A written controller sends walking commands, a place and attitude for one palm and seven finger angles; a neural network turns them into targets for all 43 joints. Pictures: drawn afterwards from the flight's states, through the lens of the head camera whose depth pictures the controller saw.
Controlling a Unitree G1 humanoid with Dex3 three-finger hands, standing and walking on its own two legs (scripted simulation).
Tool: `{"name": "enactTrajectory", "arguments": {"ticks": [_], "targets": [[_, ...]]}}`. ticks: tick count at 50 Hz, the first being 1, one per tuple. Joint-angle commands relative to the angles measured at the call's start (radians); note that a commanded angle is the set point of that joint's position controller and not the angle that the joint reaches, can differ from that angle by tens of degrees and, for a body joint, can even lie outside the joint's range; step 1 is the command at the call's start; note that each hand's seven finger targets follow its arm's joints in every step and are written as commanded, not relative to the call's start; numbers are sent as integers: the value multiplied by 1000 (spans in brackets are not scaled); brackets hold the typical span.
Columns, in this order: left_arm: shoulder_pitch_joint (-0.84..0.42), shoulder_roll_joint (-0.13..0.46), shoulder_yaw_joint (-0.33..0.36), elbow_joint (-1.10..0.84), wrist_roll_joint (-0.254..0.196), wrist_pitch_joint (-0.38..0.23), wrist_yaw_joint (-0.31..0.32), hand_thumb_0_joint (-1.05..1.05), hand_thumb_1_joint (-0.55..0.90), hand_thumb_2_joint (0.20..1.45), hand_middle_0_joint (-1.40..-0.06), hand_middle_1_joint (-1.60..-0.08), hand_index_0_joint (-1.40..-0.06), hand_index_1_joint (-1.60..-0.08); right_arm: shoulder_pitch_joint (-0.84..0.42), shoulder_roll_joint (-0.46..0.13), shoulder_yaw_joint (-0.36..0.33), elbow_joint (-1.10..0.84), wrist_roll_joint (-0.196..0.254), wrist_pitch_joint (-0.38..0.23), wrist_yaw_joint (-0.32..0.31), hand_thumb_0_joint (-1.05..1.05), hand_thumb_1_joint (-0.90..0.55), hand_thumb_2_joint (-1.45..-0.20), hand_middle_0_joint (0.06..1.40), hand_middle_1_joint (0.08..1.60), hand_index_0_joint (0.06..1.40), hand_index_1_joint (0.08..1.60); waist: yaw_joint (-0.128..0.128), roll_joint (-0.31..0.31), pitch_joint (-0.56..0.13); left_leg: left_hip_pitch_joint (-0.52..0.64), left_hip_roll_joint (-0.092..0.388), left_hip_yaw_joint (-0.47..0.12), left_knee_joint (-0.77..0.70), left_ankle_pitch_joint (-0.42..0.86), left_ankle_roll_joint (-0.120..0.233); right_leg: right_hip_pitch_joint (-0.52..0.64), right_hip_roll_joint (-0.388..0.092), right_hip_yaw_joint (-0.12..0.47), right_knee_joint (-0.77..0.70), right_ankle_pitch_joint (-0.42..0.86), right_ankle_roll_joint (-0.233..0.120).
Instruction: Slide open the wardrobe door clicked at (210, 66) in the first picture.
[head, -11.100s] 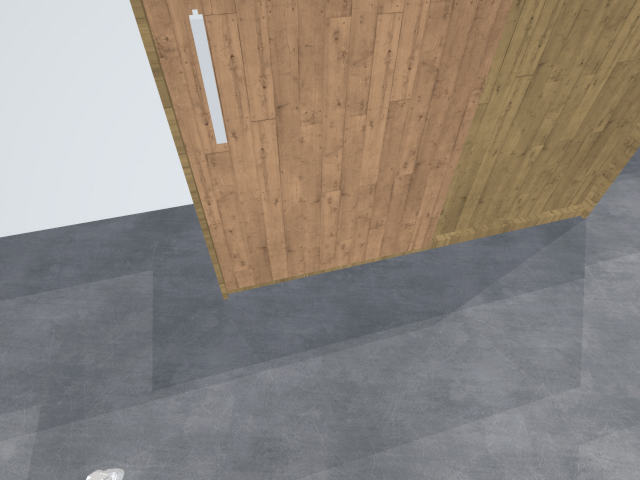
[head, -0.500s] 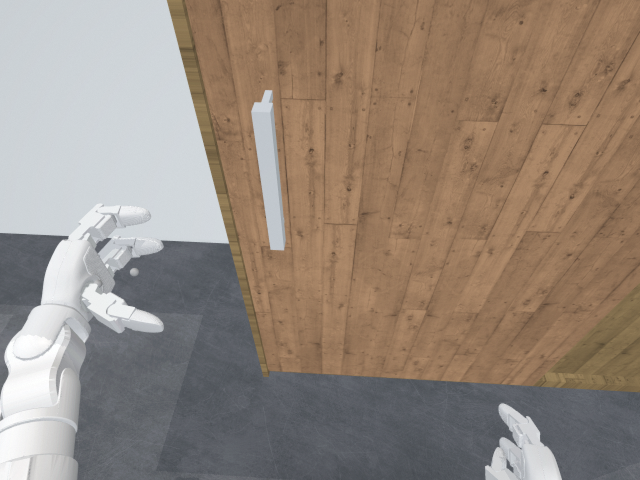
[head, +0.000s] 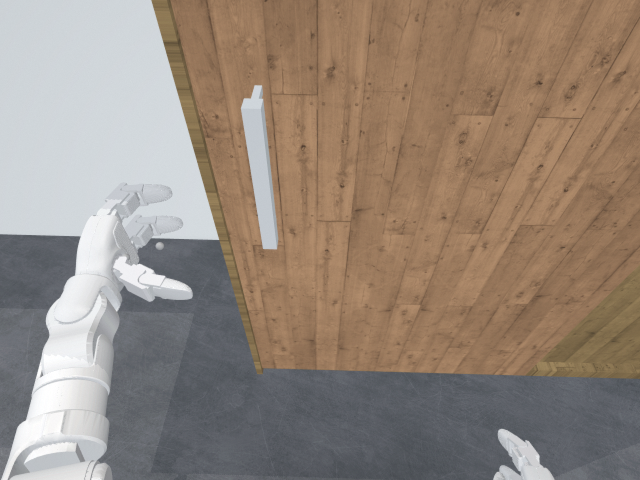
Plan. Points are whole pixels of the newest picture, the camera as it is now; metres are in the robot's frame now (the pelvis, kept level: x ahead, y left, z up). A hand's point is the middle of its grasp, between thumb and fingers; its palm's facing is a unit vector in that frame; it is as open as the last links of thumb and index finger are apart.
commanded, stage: move the hooked fingers beside the handle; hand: left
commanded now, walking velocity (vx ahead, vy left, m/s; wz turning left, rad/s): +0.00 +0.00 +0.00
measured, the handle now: (264, 176) +0.52 +0.11 +0.09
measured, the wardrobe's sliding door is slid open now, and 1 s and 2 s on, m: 0.00 0.00 0.00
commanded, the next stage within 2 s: feel for the door with the fingertips in 1.50 s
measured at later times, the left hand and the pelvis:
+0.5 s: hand (205, 210) +0.43 +0.17 +0.11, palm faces +0.03 -1.00 -0.01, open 14.0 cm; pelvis +0.00 +0.00 -0.01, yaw +0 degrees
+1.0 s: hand (218, 201) +0.45 +0.16 +0.10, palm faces +0.05 -1.00 -0.01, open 14.0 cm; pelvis +0.00 +0.00 -0.01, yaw -1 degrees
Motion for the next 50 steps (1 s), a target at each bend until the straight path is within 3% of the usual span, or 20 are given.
{"name": "enactTrajectory", "arguments": {"ticks": [1, 6, 8, 10, 12, 14, 16, 19, 21, 23, 26, 27, 29, 34, 40, 41, 44, 45, 49, 50], "targets": [[-417, 205, 27, -212, -4, -92, 16, 0, -500, 300, -300, -1200, -300, -1200, -38, -154, -55, -127, -1, -41, -8, 0, -900, -900, 200, 300, 200, 300, -7, 35, -268, 223, -40, -28, -50, 198, 24, -30, 36, 9, -85, 303, -8], [-521, 213, 17, -92, 7, -90, 30, 0, -500, 300, -300, -1200, -300, -1200, -19, -160, -53, -104, -1, -26, -7, 0, -900, -900, 200, 300, 200, 300, -24, 1, -233, 180, -41, -35, -43, 155, 24, -68, 33, 11, -86, 265, -7], [-560, 181, -11, -89, 12, -100, 36, 0, -500, 300, -300, -1200, -300, -1200, -15, -155, -55, -104, -2, -22, -3, 0, -900, -900, 200, 300, 200, 300, -25, 20, -263, 199, -43, -35, -38, 171, 24, -68, 34, 11, -78, 277, -9], [-548, 222, 24, -75, 21, -112, 50, 0, -500, 300, -300, -1200, -300, -1200, 1, -160, -58, -101, -7, -15, 1, 0, -900, -900, 200, 300, 200, 300, -14, 9, -306, 200, -42, -35, -28, 202, 25, -39, 35, 12, -68, 306, -11], [-597, 189, -5, -75, 25, -126, 58, 0, -500, 300, -300, -1200, -300, -1200, 2, -153, -59, -100, -7, -12, 6, 0, -900, -900, 200, 300, 200, 300, -23, 35, -311, 208, -42, -34, -25, 212, 23, -50, 34, 13, -63, 321, -10], [-601, 191, 0, -20, 30, -131, 66, 0, -500, 300, -300, -1200, -300, -1200, 15, -156, -60, -92, -7, -5, 9, 0, -900, -900, 200, 300, 200, 300, -27, 2, -289, 184, -40, -35, -25, 198, 22, -61, 37, 9, -61, 310, -9], [-641, 236, 33, 16, 37, -138, 76, 0, -500, 300, -300, -1200, -300, -1200, 23, -163, -64, -85, -8, 2, 9, 0, -900, -900, 200, 300, 200, 300, -29, -14, -292, 164, -40, -30, -19, 186, 27, -63, 34, 19, -62, 313, -6], [-673, 194, -1, 36, 46, -154, 81, 0, -500, 300, -300, -1200, -300, -1200, 33, -154, -66, -82, -10, 7, 14, 0, -900, -900, 200, 300, 200, 300, -33, 33, -308, 182, -41, -29, -11, 201, 24, -77, 38, 19, -53, 320, -10], [-669, 204, 8, 26, 50, -170, 88, 0, -500, 300, -300, -1200, -300, -1200, 41, -158, -72, -84, -12, 10, 17, 0, -900, -900, 200, 300, 200, 300, -29, 12, -349, 187, -40, -29, -5, 235, 26, -53, 39, 18, -42, 360, -10], [-705, 183, -12, 61, 51, -172, 91, 0, -500, 300, -300, -1200, -300, -1200, 51, -155, -71, -74, -10, 12, 21, 0, -900, -900, 200, 300, 200, 300, -43, 8, -327, 176, -41, -31, 0, 217, 25, -77, 42, 17, -43, 345, -8], [-730, 244, 40, 135, 61, -174, 102, 0, -500, 300, -300, -1200, -300, -1200, 68, -166, -73, -64, -13, 21, 22, 0, -900, -900, 200, 300, 200, 300, -40, -22, -311, 133, -42, -28, 3, 192, 29, -81, 39, 22, -42, 331, -7], [-759, 214, 14, 130, 64, -179, 102, 0, -500, 300, -300, -1200, -300, -1200, 69, -160, -73, -63, -14, 23, 23, 0, -900, -900, 200, 300, 200, 300, -49, -6, -322, 137, -44, -23, 7, 200, 29, -80, 38, 25, -40, 347, -5], [-770, 227, 29, 144, 68, -190, 105, 0, -500, 300, -300, -1200, -300, -1200, 84, -160, -76, -59, -16, 24, 25, 0, -900, -900, 200, 300, 200, 300, -45, -1, -344, 145, -43, -26, 15, 217, 28, -80, 42, 23, -31, 358, -8], [-885, 226, 15, 225, 79, -219, 107, 0, -500, 300, -300, -1200, -300, -1200, 110, -163, -79, -38, -20, 27, 28, 0, -900, -900, 200, 300, 200, 300, -76, 10, -333, 124, -40, -29, 35, 188, 29, -131, 44, 27, -23, 327, -6], [-787, 251, 52, 267, 87, -225, 104, 0, -500, 300, -300, -1200, -300, -1200, 133, -168, -83, -48, -25, 36, 38, 0, -900, -900, 200, 300, 200, 300, -48, 3, -387, 115, -41, -28, 46, 234, 28, -98, 49, 21, 0, 370, -10], [-789, 216, 24, 264, 85, -220, 102, 0, -500, 300, -300, -1200, -300, -1200, 127, -164, -82, -54, -22, 38, 41, 0, -900, -900, 200, 300, 200, 300, -56, -2, -369, 112, -41, -25, 43, 238, 30, -105, 48, 22, -3, 386, -7], [-816, 237, 39, 235, 81, -217, 107, 0, -500, 300, -300, -1200, -300, -1200, 127, -166, -83, -64, -19, 44, 40, 0, -900, -900, 200, 300, 200, 300, -60, -20, -366, 94, -43, -20, 43, 208, 32, -101, 49, 28, -9, 373, -2], [-826, 276, 68, 216, 88, -227, 114, 0, -500, 300, -300, -1200, -300, -1200, 132, -170, -85, -60, -22, 46, 37, 0, -900, -900, 200, 300, 200, 300, -57, -12, -376, 99, -41, -21, 47, 216, 33, -94, 49, 29, -5, 375, -5], [-842, 214, 11, 164, 88, -240, 119, 0, -500, 300, -300, -1200, -300, -1200, 117, -156, -84, -64, -17, 43, 38, 0, -900, -900, 200, 300, 200, 300, -66, 54, -374, 143, -38, -25, 48, 220, 29, -129, 54, 26, -7, 355, -8], [-853, 233, 26, 173, 90, -242, 125, 0, -500, 300, -300, -1200, -300, -1200, 126, -161, -85, -55, -20, 44, 36, 0, -900, -900, 200, 300, 200, 300, -71, 21, -366, 137, -37, -28, 50, 210, 32, -131, 56, 22, -7, 342, -7]]}}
